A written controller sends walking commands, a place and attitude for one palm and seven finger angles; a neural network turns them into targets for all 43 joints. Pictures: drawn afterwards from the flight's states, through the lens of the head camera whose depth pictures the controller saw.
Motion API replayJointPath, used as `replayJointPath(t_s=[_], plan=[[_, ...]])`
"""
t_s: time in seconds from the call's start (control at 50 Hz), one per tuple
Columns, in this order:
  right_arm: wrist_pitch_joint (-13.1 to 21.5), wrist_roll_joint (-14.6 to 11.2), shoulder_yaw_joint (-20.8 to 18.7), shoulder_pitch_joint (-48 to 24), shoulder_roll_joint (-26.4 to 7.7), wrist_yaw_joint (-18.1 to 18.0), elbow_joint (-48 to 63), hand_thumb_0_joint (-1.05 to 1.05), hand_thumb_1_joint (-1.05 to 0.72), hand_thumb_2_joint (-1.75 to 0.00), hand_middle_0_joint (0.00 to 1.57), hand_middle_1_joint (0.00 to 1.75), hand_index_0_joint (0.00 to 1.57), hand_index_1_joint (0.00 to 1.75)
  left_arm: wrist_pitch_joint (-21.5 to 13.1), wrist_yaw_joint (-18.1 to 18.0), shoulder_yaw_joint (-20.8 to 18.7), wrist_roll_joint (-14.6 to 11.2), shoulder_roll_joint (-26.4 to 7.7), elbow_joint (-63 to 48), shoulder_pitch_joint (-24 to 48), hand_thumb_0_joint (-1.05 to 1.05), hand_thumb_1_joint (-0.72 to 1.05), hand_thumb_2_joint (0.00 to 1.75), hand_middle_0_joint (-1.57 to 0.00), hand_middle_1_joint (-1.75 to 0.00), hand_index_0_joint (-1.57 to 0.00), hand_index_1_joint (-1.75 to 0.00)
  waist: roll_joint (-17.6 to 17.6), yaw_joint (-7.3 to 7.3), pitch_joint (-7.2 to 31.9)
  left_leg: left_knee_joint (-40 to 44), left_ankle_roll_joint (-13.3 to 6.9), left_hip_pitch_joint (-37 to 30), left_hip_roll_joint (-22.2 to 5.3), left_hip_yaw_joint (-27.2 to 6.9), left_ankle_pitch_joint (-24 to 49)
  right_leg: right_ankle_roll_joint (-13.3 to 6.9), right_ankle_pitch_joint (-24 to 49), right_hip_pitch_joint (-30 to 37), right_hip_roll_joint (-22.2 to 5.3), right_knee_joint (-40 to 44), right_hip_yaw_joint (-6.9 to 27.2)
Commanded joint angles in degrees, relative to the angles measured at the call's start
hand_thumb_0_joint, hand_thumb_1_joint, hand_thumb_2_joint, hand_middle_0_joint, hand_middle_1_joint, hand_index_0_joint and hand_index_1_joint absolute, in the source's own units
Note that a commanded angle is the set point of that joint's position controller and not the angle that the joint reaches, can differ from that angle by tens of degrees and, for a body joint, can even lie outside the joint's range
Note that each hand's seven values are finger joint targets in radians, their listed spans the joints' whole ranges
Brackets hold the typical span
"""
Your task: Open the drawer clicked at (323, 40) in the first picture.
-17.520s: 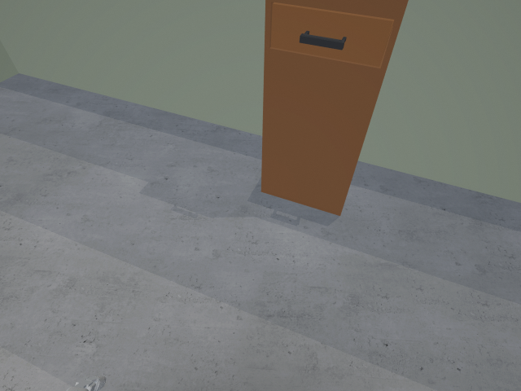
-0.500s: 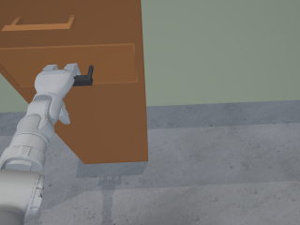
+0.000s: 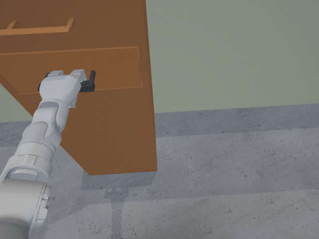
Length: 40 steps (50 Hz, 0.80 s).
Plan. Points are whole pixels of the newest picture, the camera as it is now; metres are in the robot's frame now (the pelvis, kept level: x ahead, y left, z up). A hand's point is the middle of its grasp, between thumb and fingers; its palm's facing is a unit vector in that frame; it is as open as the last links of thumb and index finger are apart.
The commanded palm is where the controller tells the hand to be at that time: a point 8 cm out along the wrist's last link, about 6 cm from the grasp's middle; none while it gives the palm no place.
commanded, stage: close the thumb around the handle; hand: left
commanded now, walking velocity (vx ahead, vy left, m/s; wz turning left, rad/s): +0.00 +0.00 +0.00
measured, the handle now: (68, 81) +0.51 +0.26 +0.09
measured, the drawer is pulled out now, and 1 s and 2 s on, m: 0.00 0.09 0.21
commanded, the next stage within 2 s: pull the drawer open in 0.04 s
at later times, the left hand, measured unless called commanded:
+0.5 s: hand (69, 106) +0.44 +0.25 +0.07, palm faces -0.01 -0.04 -1.00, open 5.7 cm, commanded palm +0.39 +0.26 +0.13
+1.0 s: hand (62, 132) +0.35 +0.24 +0.07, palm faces +0.00 -0.07 -1.00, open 5.8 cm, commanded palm +0.32 +0.26 +0.13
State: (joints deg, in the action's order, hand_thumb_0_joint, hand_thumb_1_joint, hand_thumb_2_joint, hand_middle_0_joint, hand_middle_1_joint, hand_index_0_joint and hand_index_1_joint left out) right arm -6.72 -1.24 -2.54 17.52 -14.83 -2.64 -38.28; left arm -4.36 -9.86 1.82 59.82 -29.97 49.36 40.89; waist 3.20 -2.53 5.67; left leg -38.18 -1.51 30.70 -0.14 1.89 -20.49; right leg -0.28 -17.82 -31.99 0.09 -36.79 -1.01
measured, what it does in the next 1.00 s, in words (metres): stands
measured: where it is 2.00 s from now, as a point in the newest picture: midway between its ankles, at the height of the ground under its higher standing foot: outside the picture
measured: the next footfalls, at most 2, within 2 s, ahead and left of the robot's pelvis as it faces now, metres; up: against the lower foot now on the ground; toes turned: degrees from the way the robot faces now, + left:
none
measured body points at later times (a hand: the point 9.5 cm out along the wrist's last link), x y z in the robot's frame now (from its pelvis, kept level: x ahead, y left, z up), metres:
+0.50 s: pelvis +0.01 +0.00 +0.00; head +0.07 -0.02 +0.45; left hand +0.43 +0.25 +0.13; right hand +0.09 -0.27 -0.12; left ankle -0.03 +0.10 -0.72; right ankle -0.01 -0.12 -0.72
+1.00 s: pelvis +0.02 +0.00 +0.01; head +0.05 -0.03 +0.46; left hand +0.35 +0.24 +0.13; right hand +0.19 -0.24 -0.10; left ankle -0.03 +0.10 -0.72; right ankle -0.01 -0.12 -0.72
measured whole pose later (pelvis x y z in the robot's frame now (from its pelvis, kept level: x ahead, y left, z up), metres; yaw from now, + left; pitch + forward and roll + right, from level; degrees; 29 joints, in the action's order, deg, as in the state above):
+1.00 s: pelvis +0.02 +0.00 +0.01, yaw +0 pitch +8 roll +0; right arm -5.6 -1.4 -1.4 8.8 -14.4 -2.8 -35.0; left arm 0.3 -6.7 2.4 54.2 -27.5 12.8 8.9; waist 4.0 1.8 4.9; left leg -32.5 -1.3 20.1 0.0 2.4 -20.2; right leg -0.2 -18.0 -22.1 0.2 -32.3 -0.4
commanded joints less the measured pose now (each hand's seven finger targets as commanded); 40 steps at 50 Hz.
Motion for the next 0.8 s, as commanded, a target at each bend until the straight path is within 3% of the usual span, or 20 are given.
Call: replayJointPath(t_s=[0.0, 0.06, 0.1, 0.14, 0.2, 0.26, 0.32, 0.36, 0.42, 0.44, 0.48, 0.54, 0.62, 0.66, 0.7, 0.76, 0.78], plan=[[1.3, 0.2, -3.3, 3.6, -8.4, -1.0, 5.2, 0.00, -0.90, -0.90, 0.20, 0.30, 0.20, 0.30, -0.8, -2.3, -7.9, -0.3, -18.8, -12.3, 24.8, 0.00, 0.90, 0.90, -0.40, -1.35, -0.40, -1.35, -0.2, 0.10, 23.7, 2.6, -1.2, -10.8, 1.2, -0.7, 25.5, -1.7, 20.7, 13.1, 2.1, 2.3, 0.0], [1.3, 0.2, -3.4, 3.6, -8.4, -0.8, 5.2, 0.00, -0.90, -0.90, 0.20, 0.30, 0.20, 0.30, -1.1, -2.1, -5.6, -0.9, -15.5, -12.7, 24.7, 0.00, 0.90, 0.90, -0.40, -1.35, -0.40, -1.35, -1.1, -0.68, 22.6, 2.5, -1.3, -11.0, 1.1, -0.7, 26.8, -1.7, 21.4, 12.6, 2.2, 2.7, -0.2], [1.3, 0.2, -3.4, 3.5, -8.6, -1.0, 5.2, 0.00, -0.90, -0.90, 0.20, 0.30, 0.20, 0.30, -1.3, -2.3, -8.6, -0.9, -19.1, -12.6, 23.4, 0.00, 0.90, 0.90, -0.40, -1.35, -0.40, -1.35, -0.9, 0.44, 23.5, 2.7, -1.3, -10.0, 1.3, -0.4, 26.3, -1.6, 22.5, 14.5, 2.1, 2.4, 0.2], [1.3, 0.0, -3.3, 3.1, -8.4, -1.1, 5.5, 0.00, -0.90, -0.90, 0.20, 0.30, 0.20, 0.30, -1.0, -2.1, -7.1, -1.0, -17.5, -11.8, 22.4, 0.00, 0.90, 0.90, -0.40, -1.35, -0.40, -1.35, -1.1, 0.13, 21.7, 3.1, -1.3, -9.1, 1.5, -0.1, 24.4, -1.4, 21.6, 14.0, 1.9, 2.9, 0.1], [1.2, -0.1, -3.3, 2.6, -8.5, -1.1, 5.7, 0.00, -0.90, -0.90, 0.20, 0.30, 0.20, 0.30, -1.2, -2.0, -9.0, -1.2, -19.1, -11.5, 18.6, 0.00, 0.90, 0.90, -0.40, -1.35, -0.40, -1.35, -1.4, 1.23, 21.4, 3.5, -1.3, -8.5, 1.4, 0.1, 23.8, -1.5, 21.4, 15.1, 1.9, 3.0, 0.3], [1.3, -0.1, -3.4, 2.0, -8.5, -0.9, 6.6, 0.00, -0.90, -0.90, 0.20, 0.30, 0.20, 0.30, -1.1, -1.6, -9.0, -1.6, -18.4, -14.6, 15.6, 0.00, 0.90, 0.90, -0.40, -1.35, -0.40, -1.35, -1.1, 1.83, 23.6, 3.5, -1.4, -9.7, 1.3, 0.3, 27.4, -1.6, 24.0, 17.0, 2.0, 2.8, 0.3], [1.3, -0.3, -3.4, 0.9, -8.4, -0.6, 7.4, 0.00, -0.90, -0.90, 0.20, 0.30, 0.20, 0.30, -0.4, -1.4, -8.7, -2.3, -17.1, -17.7, 11.3, 0.00, 0.90, 0.90, -0.40, -1.35, -0.40, -1.35, 0.2, 2.60, 22.4, 3.7, -1.3, -10.6, 1.0, 0.3, 29.2, -1.6, 24.9, 16.6, 2.1, 2.8, 0.1], [1.3, -0.3, -3.6, 0.4, -8.6, -0.5, 7.9, 0.00, -0.90, -0.90, 0.20, 0.30, 0.20, 0.30, 0.1, -1.2, -10.4, -2.9, -18.2, -19.5, 7.0, 0.00, 0.90, 0.90, -0.40, -1.35, -0.40, -1.35, -1.6, 3.11, 23.5, 3.7, -1.4, -10.8, 0.9, 0.4, 31.3, -1.5, 27.0, 18.9, 2.0, 3.0, 0.2], [1.4, -0.5, -3.4, -0.7, -8.6, -0.5, 8.5, 0.00, -0.90, -0.90, 0.20, 0.30, 0.20, 0.30, 1.1, -0.7, -11.0, -3.5, -18.1, -22.0, 3.1, 0.00, 0.90, 0.90, -0.40, -1.35, -0.40, -1.35, -3.1, 3.63, 21.2, 4.5, -1.4, -9.8, 0.9, 0.6, 30.5, -1.3, 27.8, 19.8, 2.0, 3.2, 0.0], [1.5, -0.5, -3.3, -1.3, -8.6, -0.4, 9.0, 0.00, -0.90, -0.90, 0.20, 0.30, 0.20, 0.30, 1.4, -0.4, -10.6, -3.9, -17.5, -24.1, 1.4, 0.00, 0.90, 0.90, -0.40, -1.35, -0.40, -1.35, -1.9, 4.05, 21.4, 4.7, -1.4, -10.5, 1.0, 0.6, 31.4, -1.3, 28.2, 20.2, 1.9, 3.3, 0.0], [1.5, -0.6, -3.3, -1.9, -8.5, -0.4, 9.0, 0.00, -0.90, -0.90, 0.20, 0.30, 0.20, 0.30, 1.9, -0.3, -12.7, -4.0, -19.4, -26.3, -1.5, 0.00, 0.90, 0.90, -0.40, -1.35, -0.40, -1.35, -1.7, 4.74, 22.1, 4.7, -1.3, -11.0, 0.9, 0.5, 33.3, -1.2, 29.8, 21.6, 1.8, 3.1, 0.3], [1.8, -0.6, -3.2, -3.2, -8.2, -0.2, 9.6, 0.00, -0.90, -0.90, 0.20, 0.30, 0.20, 0.30, 3.2, 0.0, -10.7, -4.7, -16.1, -30.9, -4.7, 0.00, 0.90, 0.90, -0.40, -1.35, -0.40, -1.35, -1.0, 4.61, 20.9, 4.9, -1.1, -13.2, 0.6, 0.2, 35.5, -1.2, 29.2, 20.3, 1.9, 3.5, -0.3], [2.1, -0.6, -2.8, -5.3, -8.0, -0.3, 9.9, 0.00, -0.90, -0.90, 0.20, 0.30, 0.20, 0.30, 4.6, 0.2, -11.9, -5.2, -16.7, -34.4, -8.7, 0.00, 0.90, 0.90, -0.40, -1.35, -0.40, -1.35, -1.2, 5.17, 18.9, 5.5, -0.9, -13.7, 0.8, 0.4, 34.3, -1.1, 29.0, 20.8, 1.8, 4.1, -0.4], [2.1, -0.5, -2.7, -6.0, -8.0, -0.4, 10.0, 0.00, -0.90, -0.90, 0.20, 0.30, 0.20, 0.30, 4.9, 0.3, -12.6, -5.4, -17.1, -36.9, -10.5, 0.00, 0.90, 0.90, -0.40, -1.35, -0.40, -1.35, -1.1, 5.34, 19.8, 5.6, -0.9, -14.3, 0.8, 0.3, 35.6, -1.2, 29.6, 22.0, 1.7, 4.2, -0.2], [2.3, -0.4, -2.4, -7.1, -7.5, -0.4, 10.4, 0.00, -0.90, -0.90, 0.20, 0.30, 0.20, 0.30, 5.5, 0.4, -12.0, -5.6, -15.7, -38.6, -13.2, 0.00, 0.90, 0.90, -0.40, -1.35, -0.40, -1.35, -0.7, 5.92, 19.3, 5.7, -0.8, -15.1, 0.8, 0.1, 36.2, -1.2, 29.7, 21.8, 1.7, 4.1, -0.4], [2.4, -0.5, -2.1, -8.3, -7.6, -0.6, 10.0, 0.00, -0.90, -0.90, 0.20, 0.30, 0.20, 0.30, 5.9, 0.6, -12.1, -6.0, -15.4, -39.7, -14.2, 0.00, 0.90, 0.90, -0.40, -1.35, -0.40, -1.35, -2.2, 5.49, 17.0, 6.1, -0.6, -15.2, 0.7, 0.0, 35.2, -1.2, 28.6, 21.2, 1.7, 4.8, -0.6], [2.6, -0.5, -1.9, -8.7, -7.4, -0.6, 10.2, 0.00, -0.90, -0.90, 0.20, 0.30, 0.20, 0.30, 5.9, 0.6, -12.4, -6.0, -15.7, -41.1, -14.7, 0.00, 0.90, 0.90, -0.40, -1.35, -0.40, -1.35, -1.4, 6.09, 17.5, 6.3, -0.5, -15.3, 0.8, -0.1, 35.1, -1.2, 28.4, 21.7, 1.6, 4.6, -0.6]])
